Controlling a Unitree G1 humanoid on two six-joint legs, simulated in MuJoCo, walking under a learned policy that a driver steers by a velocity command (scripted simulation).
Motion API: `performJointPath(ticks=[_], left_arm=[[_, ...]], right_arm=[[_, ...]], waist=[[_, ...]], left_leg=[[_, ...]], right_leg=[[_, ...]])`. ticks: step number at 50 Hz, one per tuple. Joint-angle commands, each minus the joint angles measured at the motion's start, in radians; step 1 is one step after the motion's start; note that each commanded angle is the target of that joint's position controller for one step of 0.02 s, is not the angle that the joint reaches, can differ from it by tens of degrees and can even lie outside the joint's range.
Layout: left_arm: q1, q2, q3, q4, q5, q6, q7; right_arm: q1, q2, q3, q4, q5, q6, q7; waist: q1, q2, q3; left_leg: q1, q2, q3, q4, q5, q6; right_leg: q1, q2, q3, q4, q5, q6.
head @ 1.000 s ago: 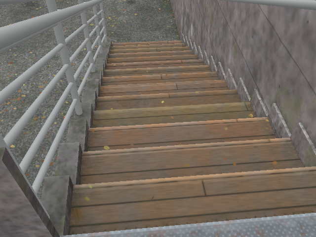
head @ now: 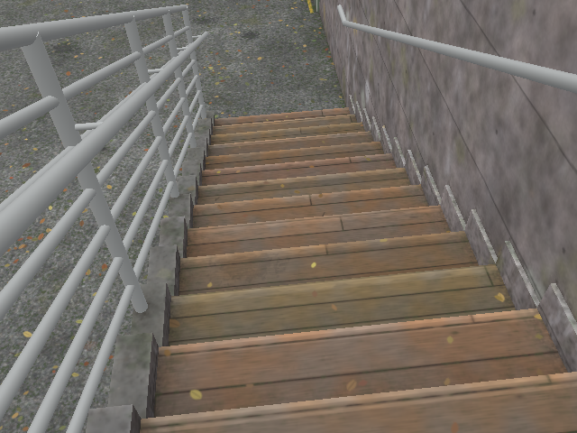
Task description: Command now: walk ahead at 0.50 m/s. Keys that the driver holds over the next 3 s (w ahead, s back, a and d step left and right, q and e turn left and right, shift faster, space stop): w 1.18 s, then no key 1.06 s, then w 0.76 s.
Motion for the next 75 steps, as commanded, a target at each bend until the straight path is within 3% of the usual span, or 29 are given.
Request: performJointPath(ticks=[1,11,12,14,16,17,18,21,23,27,31,36,39,40,41,42,43,44,47,49,52,55,63,68,69,70,71,72,75], left_arm=[[0.062,0.109,0.015,-0.014,0.008,-0.014,0.012],[0.071,0.109,0.011,-0.03,0.048,0.016,0.059],[0.084,0.106,0.011,-0.023,0.049,0.018,0.062],[0.046,0.092,-0.002,-0.022,0.048,0.009,0.044],[0.008,0.124,0.021,-0.008,0.019,0.026,0.05],[0.141,0.027,0.006,-0.047,-0.018,0.02,0.06],[0.134,0.072,0.012,-0.042,-0.027,0.018,0.074],[-0.071,0.122,0.036,-0.071,0.08,0.074,0.052],[-0.117,0.089,0.04,-0.056,0.046,0.096,0.022],[-0.102,0.014,0.014,-0.025,0.053,0.093,-0.019],[-0.423,0.077,0.015,-0.121,0.071,0.04,-0.03],[-0.621,0.021,-0.012,-0.225,0.017,0.053,-0.042],[-0.436,0.079,0.014,-0.162,0.025,0.043,-0.009],[-0.212,0.115,0.037,-0.098,0.031,0.038,0.002],[-0.043,0.144,0.059,-0.03,0.047,0.036,-0.008],[0.062,0.208,0.068,-0.004,0.065,0.03,-0.02],[0.082,0.211,0.061,-0.011,0.046,0.036,-0.038],[0.006,0.224,0.068,-0.044,0.016,0.038,-0.029],[-0.161,0.067,0.017,-0.075,0.033,0.024,-0.006],[-0.163,0.08,0.019,-0.054,0.023,0.007,-0.001],[-0.109,0.155,0.039,-0.044,0.018,0.012,0.0],[-0.037,0.064,0.014,-0.023,0.009,0.002,0.009],[0.006,0.077,0.001,-0.024,0.021,0.025,0.029],[0.048,0.094,0.007,0.011,0.046,0.052,0.065],[0.03,0.106,0.007,0.015,0.023,0.054,0.062],[0.094,0.082,0.007,0.023,0.002,0.059,0.054],[0.262,0.018,0.006,0.034,-0.065,0.062,0.068],[0.203,0.066,-0.003,0.01,-0.068,0.062,0.083],[-0.11,0.069,-0.008,-0.083,0.022,0.096,0.064]], right_arm=[[-0.058,-0.074,-0.017,-0.058,-0.008,-0.013,0.004],[-0.188,-0.029,0.015,-0.1,0.014,-0.048,0.004],[-0.164,-0.033,0.015,-0.093,0.017,-0.049,-0.008],[0.22,-0.087,-0.016,0.005,0.005,-0.039,-0.037],[0.449,-0.13,-0.039,0.084,-0.036,-0.051,-0.03],[0.496,-0.177,-0.034,0.106,-0.026,-0.073,-0.021],[0.523,-0.162,-0.024,0.071,0.009,-0.082,-0.009],[0.361,-0.148,-0.025,0.054,0.021,-0.084,-0.037],[0.264,-0.048,0.024,0.057,0.005,-0.105,-0.045],[0.281,-0.16,-0.003,0.074,0.024,-0.124,-0.045],[0.34,-0.071,0.015,0.082,0.055,-0.154,-0.07],[0.395,-0.068,0.027,0.09,0.011,-0.107,-0.049],[0.426,-0.106,0.012,0.109,-0.025,-0.092,-0.072],[0.383,-0.124,0.016,0.099,-0.037,-0.09,-0.068],[0.384,-0.102,0.018,0.116,-0.014,-0.087,-0.077],[0.464,-0.012,0.023,0.129,0.016,-0.098,-0.08],[0.522,-0.049,0.021,0.064,0.068,-0.105,-0.094],[0.396,-0.082,0.025,0.028,0.058,-0.097,-0.102],[0.208,-0.118,-0.003,0.038,-0.027,-0.062,-0.063],[0.231,-0.024,0.008,0.069,-0.025,-0.032,-0.038],[0.253,-0.029,0.008,0.084,-0.035,-0.016,-0.024],[0.036,-0.066,-0.011,0.011,-0.016,-0.041,-0.012],[-0.189,-0.012,0.027,-0.056,-0.009,-0.073,0.002],[0.06,-0.059,0.033,0.049,0.023,-0.106,-0.024],[0.265,-0.074,0.024,0.128,-0.001,-0.11,-0.026],[0.396,-0.148,0.008,0.177,-0.022,-0.111,-0.012],[0.409,-0.192,0.005,0.17,-0.021,-0.105,0.0],[0.392,-0.175,0.006,0.137,0.012,-0.093,0.011],[0.177,-0.077,0.053,0.041,0.02,-0.083,-0.051]], waist=[[-0.016,-0.049,0.117],[0.068,-0.061,0.191],[0.074,-0.048,0.179],[-0.083,-0.058,-0.029],[-0.219,0.125,-0.017],[-0.085,0.248,-0.159],[-0.132,0.116,-0.243],[-0.068,0.014,-0.007],[0.015,-0.011,0.142],[0.038,0.099,0.061],[-0.058,-0.029,0.118],[-0.177,0.044,0.191],[-0.13,-0.004,0.141],[-0.018,-0.031,0.027],[0.075,-0.096,-0.024],[0.073,-0.285,-0.144],[0.046,-0.236,-0.338],[0.083,-0.245,-0.319],[-0.011,-0.052,0.019],[-0.08,-0.079,0.112],[-0.094,-0.156,0.01],[-0.047,-0.046,0.058],[0.068,-0.1,0.14],[0.021,-0.026,0.113],[-0.068,0.013,0.03],[-0.088,0.12,-0.051],[-0.028,0.246,-0.237],[-0.089,0.168,-0.334],[-0.065,0.083,-0.163]], left_leg=[[-0.133,-0.002,0.027,-0.106,0.146,-0.001],[0.105,-0.014,0.106,-0.461,0.309,0.01],[0.163,-0.01,0.11,-0.514,0.332,0.015],[0.511,-0.077,0.18,-0.33,0.362,0.082],[0.836,0.022,0.122,-0.652,0.389,0.119],[1.284,0.253,-0.071,-0.122,1.089,0.165],[1.296,0.328,-0.181,-0.136,1.069,0.2],[0.752,0.373,-0.361,-0.404,-0.062,0.352],[0.341,0.222,-0.178,-0.448,-0.038,0.237],[0.219,0.111,-0.034,-0.402,0.272,0.184],[0.404,0.044,-0.061,-0.293,-0.305,0.149],[0.345,0.055,-0.043,-0.152,-0.276,0.149],[0.481,0.06,-0.028,0.176,-0.089,0.158],[0.486,0.027,0.001,0.377,0.072,0.157],[0.332,-0.02,0.027,0.7,-0.077,0.143],[0.035,-0.169,0.075,1.18,-0.969,0.082],[-0.23,-0.136,-0.011,1.257,-0.956,0.072],[-0.401,-0.102,0.016,1.146,-0.764,0.052],[-0.155,0.002,-0.061,0.667,-0.477,0.025],[0.023,0.01,-0.045,0.401,-0.316,-0.029],[0.058,0.008,0.033,0.372,-0.176,-0.03],[-0.15,0.035,-0.082,0.177,0.053,-0.008],[0.152,-0.055,0.096,-0.226,0.304,-0.024],[0.39,-0.01,0.089,-0.607,0.391,-0.013],[0.627,-0.034,0.168,-0.649,0.488,-0.018],[0.885,0.063,0.09,-0.54,0.804,-0.008],[1.245,0.271,-0.044,-0.112,1.263,0.104],[1.259,0.337,-0.136,-0.12,1.145,0.179],[0.73,0.362,-0.193,-0.434,0.277,0.312]], right_leg=[[0.007,-0.269,0.216,-0.039,0.157,-0.057],[-0.077,-0.229,0.167,0.364,0.29,-0.05],[-0.059,-0.221,0.171,0.43,0.322,-0.047],[-0.114,-0.212,0.113,0.835,0.562,-0.043],[-0.324,-0.044,0.045,1.499,0.081,-0.013],[-0.773,-0.017,0.104,1.745,-0.619,0.017],[-0.882,-0.048,0.183,1.719,-0.538,0.025],[-0.967,-0.154,0.162,1.548,-0.313,0.063],[-0.767,-0.195,0.213,1.137,-0.012,0.099],[-0.452,-0.191,0.044,0.883,0.303,0.082],[-0.679,-0.21,0.089,0.485,0.763,0.06],[-0.519,-0.173,0.036,0.268,0.65,0.073],[-0.373,-0.19,0.056,0.111,0.464,0.04],[-0.167,-0.135,-0.016,0.1,0.458,0.028],[0.075,-0.183,0.039,0.056,0.487,0.004],[0.386,-0.364,0.167,0.37,1.004,-0.051],[0.646,-0.529,0.382,0.532,1.051,-0.119],[0.552,-0.608,0.547,0.294,0.374,-0.216],[-0.147,-0.473,0.442,0.139,0.063,-0.156],[-0.433,-0.352,0.314,0.093,0.064,-0.12],[-0.362,-0.351,0.302,0.123,0.308,-0.154],[-0.207,-0.328,0.347,0.18,0.057,-0.14],[-0.368,-0.226,0.189,0.392,0.026,-0.059],[-0.213,-0.201,0.174,0.804,0.195,-0.039],[-0.27,-0.154,0.119,1.007,0.215,-0.027],[-0.451,-0.065,0.073,1.287,-0.224,0.001],[-0.743,0.005,0.067,1.652,-0.801,0.054],[-0.891,-0.034,0.111,1.758,-0.768,0.051],[-0.878,-0.122,0.151,1.58,-0.401,0.095]])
